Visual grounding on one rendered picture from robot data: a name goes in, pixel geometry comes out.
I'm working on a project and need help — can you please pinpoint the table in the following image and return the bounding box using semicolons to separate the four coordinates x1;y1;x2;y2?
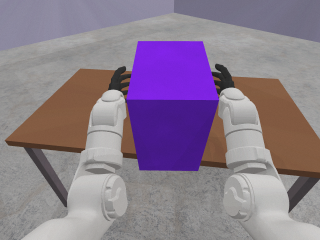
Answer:
5;68;320;213

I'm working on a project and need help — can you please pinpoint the left robot forearm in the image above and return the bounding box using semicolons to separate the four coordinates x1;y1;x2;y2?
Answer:
67;89;127;210

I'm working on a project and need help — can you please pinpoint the right robot forearm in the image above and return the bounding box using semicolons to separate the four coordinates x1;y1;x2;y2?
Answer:
218;87;289;201

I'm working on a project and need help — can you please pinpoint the right robot hand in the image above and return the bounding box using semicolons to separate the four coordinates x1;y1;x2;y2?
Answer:
211;63;235;98

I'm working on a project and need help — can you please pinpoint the robot left upper arm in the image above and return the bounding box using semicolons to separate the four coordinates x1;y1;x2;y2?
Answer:
21;173;128;240

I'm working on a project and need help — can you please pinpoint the carton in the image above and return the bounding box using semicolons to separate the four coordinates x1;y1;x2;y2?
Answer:
126;41;219;171

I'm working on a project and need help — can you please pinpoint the robot right upper arm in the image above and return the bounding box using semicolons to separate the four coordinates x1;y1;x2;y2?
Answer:
223;173;320;240

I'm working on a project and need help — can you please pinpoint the left robot hand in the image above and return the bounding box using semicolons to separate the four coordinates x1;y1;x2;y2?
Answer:
108;66;132;103

